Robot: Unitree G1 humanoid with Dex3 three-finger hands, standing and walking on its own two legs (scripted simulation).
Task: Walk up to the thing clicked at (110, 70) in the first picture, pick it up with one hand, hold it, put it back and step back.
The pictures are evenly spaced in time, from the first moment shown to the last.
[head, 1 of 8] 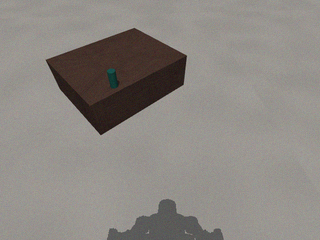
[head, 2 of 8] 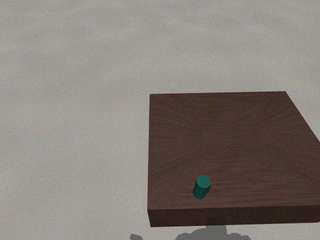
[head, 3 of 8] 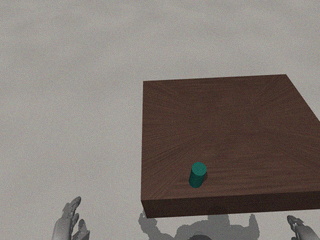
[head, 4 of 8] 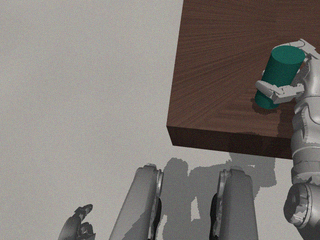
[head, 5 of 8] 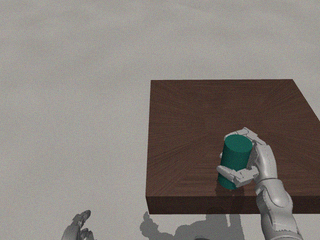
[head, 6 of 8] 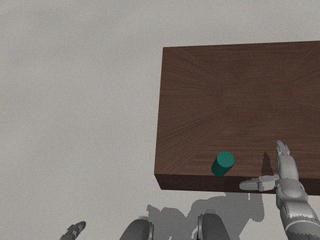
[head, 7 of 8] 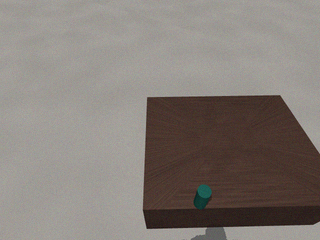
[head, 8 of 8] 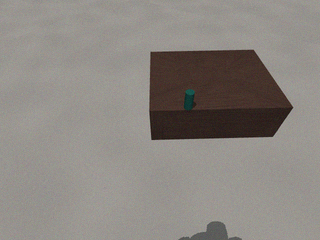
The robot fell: no
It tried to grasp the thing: yes
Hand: right
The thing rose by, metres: 0.38
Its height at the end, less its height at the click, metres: +0.00
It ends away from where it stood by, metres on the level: 0.05
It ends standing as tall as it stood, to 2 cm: yes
